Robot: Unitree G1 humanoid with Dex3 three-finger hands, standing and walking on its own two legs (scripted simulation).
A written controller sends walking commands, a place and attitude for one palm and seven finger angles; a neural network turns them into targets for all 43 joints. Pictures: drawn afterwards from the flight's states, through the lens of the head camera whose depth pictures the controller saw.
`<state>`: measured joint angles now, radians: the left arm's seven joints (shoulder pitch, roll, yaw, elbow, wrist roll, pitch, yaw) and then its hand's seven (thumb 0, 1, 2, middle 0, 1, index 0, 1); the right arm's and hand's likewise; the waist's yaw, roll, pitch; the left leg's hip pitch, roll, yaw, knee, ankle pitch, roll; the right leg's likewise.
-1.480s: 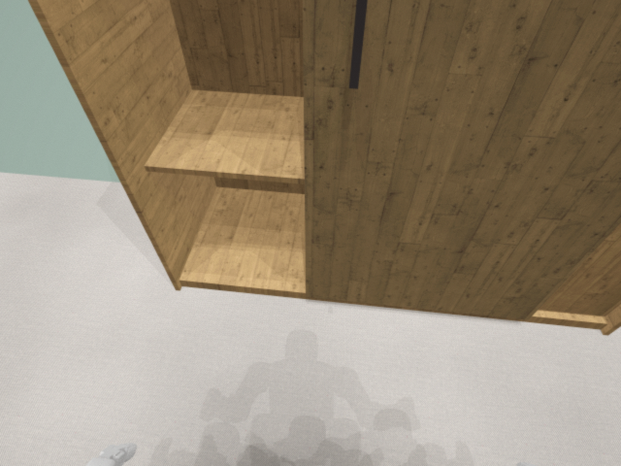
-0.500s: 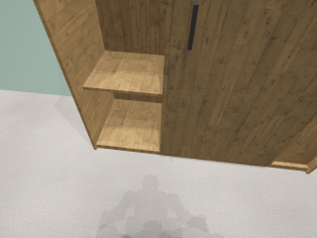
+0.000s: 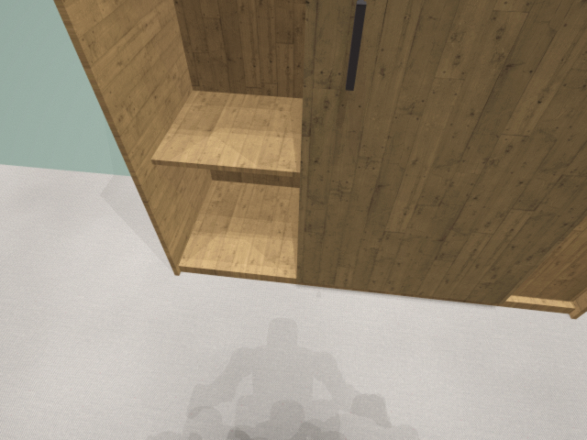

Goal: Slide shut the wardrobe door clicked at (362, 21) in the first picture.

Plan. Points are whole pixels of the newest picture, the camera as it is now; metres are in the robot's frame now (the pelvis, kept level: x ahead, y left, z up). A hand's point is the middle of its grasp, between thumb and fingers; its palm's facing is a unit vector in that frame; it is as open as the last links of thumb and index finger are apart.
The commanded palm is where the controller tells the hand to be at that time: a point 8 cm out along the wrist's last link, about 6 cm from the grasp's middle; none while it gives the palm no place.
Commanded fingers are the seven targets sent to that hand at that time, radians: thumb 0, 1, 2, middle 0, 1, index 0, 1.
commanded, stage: look at it before walking up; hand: right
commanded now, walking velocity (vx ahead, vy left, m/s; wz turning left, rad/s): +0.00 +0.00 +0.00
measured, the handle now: (355, 45) +0.76 -0.07 +0.19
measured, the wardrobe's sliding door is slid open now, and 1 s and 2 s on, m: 0.48 0.48 0.48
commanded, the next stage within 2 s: take the last steps up to it in 0.26 s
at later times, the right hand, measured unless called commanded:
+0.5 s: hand out of the picture +0.08 -0.24 -0.16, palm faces -0.02 +0.95 -0.31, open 7.4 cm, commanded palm none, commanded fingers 0.00 -0.90 -0.90 0.20 0.30 0.20 0.30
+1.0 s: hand out of the picture -0.01 -0.14 -0.18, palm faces +0.10 +0.99 -0.11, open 7.4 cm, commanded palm none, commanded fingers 0.00 -0.90 -0.90 0.20 0.30 0.20 0.30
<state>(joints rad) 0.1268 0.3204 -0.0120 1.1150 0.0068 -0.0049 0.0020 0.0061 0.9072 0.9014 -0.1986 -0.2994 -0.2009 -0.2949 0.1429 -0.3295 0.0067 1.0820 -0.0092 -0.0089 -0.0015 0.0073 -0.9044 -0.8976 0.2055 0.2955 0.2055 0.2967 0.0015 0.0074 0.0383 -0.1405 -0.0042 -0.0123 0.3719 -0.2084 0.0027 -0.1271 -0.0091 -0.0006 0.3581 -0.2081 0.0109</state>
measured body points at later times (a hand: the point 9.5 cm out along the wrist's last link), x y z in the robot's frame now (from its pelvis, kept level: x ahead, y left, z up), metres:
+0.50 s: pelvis +0.01 +0.00 +0.00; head +0.01 +0.00 +0.45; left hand +0.08 +0.28 -0.14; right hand +0.08 -0.29 -0.14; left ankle +0.00 +0.12 -0.75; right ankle -0.01 -0.13 -0.75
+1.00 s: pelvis +0.16 -0.01 -0.03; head +0.19 -0.03 +0.42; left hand +0.25 +0.22 -0.17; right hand -0.01 -0.19 -0.17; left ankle +0.00 +0.12 -0.75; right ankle +0.24 -0.09 -0.74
